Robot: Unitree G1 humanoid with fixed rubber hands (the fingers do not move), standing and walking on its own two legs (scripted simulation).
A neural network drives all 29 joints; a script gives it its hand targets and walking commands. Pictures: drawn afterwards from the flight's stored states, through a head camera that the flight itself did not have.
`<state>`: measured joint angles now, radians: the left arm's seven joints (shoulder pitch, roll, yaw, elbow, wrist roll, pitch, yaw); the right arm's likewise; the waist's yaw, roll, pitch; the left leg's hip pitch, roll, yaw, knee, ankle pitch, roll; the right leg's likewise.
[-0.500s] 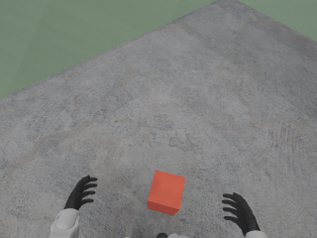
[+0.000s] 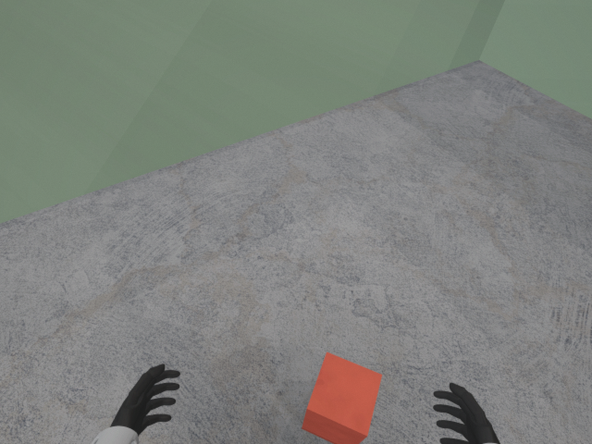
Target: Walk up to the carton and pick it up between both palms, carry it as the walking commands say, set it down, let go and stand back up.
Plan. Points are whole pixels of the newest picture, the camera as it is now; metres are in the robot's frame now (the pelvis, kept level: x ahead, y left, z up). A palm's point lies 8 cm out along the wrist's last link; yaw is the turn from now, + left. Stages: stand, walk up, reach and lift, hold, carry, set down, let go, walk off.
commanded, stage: let go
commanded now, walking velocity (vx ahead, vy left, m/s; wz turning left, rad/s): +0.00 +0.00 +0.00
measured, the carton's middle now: (339, 403) +0.33 -0.11 -0.63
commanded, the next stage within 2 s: stand in 0.10 s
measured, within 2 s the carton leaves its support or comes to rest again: neither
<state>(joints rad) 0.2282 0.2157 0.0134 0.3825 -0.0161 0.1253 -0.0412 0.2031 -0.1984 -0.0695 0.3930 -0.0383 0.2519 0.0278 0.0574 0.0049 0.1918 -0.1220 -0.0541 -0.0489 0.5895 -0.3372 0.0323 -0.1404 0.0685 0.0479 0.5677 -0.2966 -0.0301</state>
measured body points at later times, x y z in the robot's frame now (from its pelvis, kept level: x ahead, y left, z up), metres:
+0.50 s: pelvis +0.03 -0.02 +0.01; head +0.03 -0.03 +0.46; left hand +0.14 +0.28 -0.09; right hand +0.13 -0.31 -0.11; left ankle +0.00 +0.10 -0.73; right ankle +0.01 -0.10 -0.73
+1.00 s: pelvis +0.01 -0.04 +0.01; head -0.01 -0.05 +0.46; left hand +0.08 +0.27 -0.10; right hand +0.09 -0.33 -0.11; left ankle +0.00 +0.10 -0.73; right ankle +0.01 -0.10 -0.73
